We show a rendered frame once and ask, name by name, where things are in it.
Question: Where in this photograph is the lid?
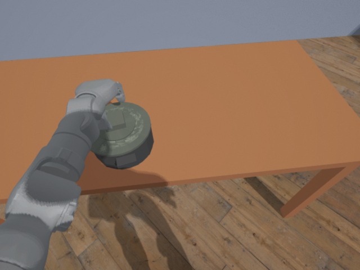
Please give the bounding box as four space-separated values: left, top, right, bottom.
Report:
90 102 151 156

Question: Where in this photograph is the robot left upper arm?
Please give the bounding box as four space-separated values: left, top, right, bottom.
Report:
0 170 82 270

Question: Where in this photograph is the robot left forearm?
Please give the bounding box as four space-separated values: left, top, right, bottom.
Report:
5 91 106 219

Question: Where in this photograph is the table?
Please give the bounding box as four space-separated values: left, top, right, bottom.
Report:
0 40 360 224

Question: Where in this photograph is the pot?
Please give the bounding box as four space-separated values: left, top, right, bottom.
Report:
94 129 154 169

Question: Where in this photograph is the robot left hand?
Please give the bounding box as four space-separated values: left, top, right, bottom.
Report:
75 79 125 131

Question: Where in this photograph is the knob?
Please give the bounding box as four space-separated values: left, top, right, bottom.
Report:
106 110 126 132

